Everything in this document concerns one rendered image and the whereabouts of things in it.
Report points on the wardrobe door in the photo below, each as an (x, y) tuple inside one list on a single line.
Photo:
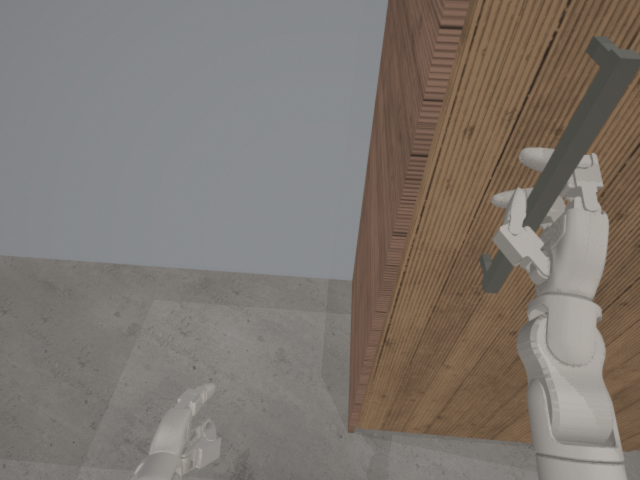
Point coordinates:
[(446, 362)]

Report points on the handle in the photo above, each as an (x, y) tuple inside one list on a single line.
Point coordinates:
[(617, 69)]

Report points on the robot right hand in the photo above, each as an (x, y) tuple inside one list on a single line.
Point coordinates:
[(575, 237)]

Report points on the robot left hand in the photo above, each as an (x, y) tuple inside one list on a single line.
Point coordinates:
[(195, 444)]

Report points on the right robot forearm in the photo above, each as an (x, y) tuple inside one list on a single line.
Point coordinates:
[(572, 420)]

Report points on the left robot forearm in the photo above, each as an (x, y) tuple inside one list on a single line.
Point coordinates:
[(159, 466)]

